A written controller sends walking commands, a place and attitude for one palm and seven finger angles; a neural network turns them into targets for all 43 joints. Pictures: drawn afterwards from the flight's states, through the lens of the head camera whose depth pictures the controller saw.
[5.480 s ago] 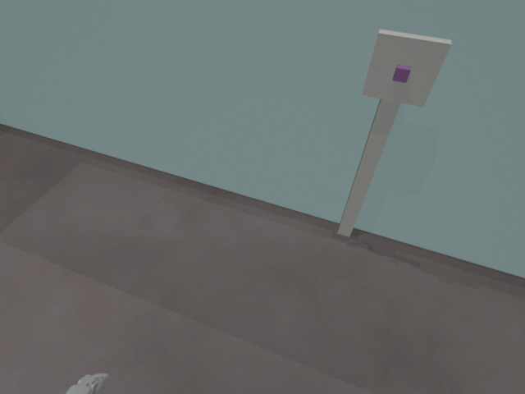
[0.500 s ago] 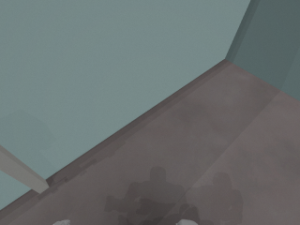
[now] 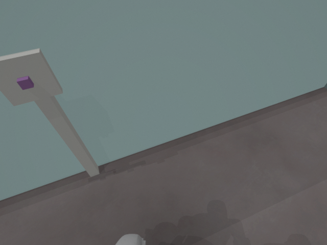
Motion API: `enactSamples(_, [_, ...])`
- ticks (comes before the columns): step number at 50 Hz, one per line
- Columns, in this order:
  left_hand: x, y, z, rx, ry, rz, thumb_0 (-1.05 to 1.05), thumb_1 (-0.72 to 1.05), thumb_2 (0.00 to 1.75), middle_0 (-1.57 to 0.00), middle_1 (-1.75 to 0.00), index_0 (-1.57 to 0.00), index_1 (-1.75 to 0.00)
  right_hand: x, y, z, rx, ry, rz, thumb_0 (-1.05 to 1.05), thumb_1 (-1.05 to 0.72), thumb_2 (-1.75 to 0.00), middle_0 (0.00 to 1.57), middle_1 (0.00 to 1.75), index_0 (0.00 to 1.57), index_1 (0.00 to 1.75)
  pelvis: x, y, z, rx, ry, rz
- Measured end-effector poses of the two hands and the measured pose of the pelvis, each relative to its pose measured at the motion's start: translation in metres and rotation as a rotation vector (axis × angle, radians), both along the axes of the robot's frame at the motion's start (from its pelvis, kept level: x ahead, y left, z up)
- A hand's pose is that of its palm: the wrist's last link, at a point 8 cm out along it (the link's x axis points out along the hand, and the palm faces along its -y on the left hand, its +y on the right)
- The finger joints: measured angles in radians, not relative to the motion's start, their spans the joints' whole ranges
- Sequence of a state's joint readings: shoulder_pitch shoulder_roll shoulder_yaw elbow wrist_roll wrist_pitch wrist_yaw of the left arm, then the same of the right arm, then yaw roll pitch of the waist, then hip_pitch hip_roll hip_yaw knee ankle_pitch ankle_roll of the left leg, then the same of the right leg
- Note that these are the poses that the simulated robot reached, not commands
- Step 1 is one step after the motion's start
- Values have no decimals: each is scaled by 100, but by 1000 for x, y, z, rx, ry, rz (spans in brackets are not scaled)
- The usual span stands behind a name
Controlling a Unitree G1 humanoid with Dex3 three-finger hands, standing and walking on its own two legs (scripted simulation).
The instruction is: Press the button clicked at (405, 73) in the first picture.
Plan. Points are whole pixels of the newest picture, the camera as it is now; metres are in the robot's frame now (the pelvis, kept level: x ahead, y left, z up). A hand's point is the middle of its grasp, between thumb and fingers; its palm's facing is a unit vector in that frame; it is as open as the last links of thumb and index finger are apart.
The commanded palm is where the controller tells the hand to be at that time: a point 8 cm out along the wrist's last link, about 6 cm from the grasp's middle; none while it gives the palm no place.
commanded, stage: turn to face it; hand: left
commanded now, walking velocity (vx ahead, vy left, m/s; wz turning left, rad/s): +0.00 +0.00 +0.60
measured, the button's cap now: (25, 82) +0.61 +0.52 +0.05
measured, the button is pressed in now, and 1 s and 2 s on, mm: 0 0 0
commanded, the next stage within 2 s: take the last steps up to it in 0.66 s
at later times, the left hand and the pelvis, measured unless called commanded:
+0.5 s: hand out of the picture +0.01 +0.28 -0.17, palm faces +0.26 -0.93 -0.26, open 7.4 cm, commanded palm none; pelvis -0.02 +0.05 +0.00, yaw +13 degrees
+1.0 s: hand out of the picture -0.08 +0.19 -0.16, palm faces +0.43 -0.87 -0.24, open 7.3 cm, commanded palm none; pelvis -0.02 +0.02 +0.00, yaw +22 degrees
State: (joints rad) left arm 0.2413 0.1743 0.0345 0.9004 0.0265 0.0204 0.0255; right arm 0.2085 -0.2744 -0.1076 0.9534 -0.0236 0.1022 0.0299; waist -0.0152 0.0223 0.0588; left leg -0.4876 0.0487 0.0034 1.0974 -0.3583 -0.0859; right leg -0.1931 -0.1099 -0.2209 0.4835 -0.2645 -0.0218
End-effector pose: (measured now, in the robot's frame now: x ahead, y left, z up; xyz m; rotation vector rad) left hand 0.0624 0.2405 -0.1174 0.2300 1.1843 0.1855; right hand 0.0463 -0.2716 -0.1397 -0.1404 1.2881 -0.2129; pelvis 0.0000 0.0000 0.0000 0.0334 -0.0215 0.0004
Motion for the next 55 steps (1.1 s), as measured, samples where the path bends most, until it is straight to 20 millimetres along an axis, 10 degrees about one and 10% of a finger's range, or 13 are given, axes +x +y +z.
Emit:
enactSamples(12, [-100, 66, -43, -38, 162, 224, 0, 91, 89, -20, -30, -20, -30, 84, 73, 14, -55, -145, 255, 1, -91, -90, 20, 30, 20, 30, -13, 42, -17, -30, 15, 136])
enactSamples(21, [-84, 83, -22, -32, 61, 258, 1, 91, 89, -20, -29, -19, -30, 79, 102, 22, -33, -148, 299, 0, -90, -90, 20, 30, 20, 30, -17, 53, -3, -51, 2, 198])
enactSamples(35, [-58, 31, -2, 21, -59, 254, 0, 91, 89, -20, -29, -20, -30, 33, 66, -25, 60, 15, 276, 1, -90, -90, 20, 30, 20, 30, -19, 16, -11, -19, 4, 291])
enactSamples(47, [-139, -4, -3, -29, 34, 418, 0, 92, 89, -20, -30, -20, -30, 35, 51, -8, 30, 89, 374, 1, -91, -90, 20, 30, 20, 30, -19, 8, 3, -10, -4, 375])
enactSamples(55, [-220, -16, -20, -134, 226, 534, 0, 91, 89, -20, -29, -20, -30, 79, 102, 7, 9, 10, 473, 1, -91, -90, 19, 30, 20, 30, -13, 40, 3, -32, 3, 396])
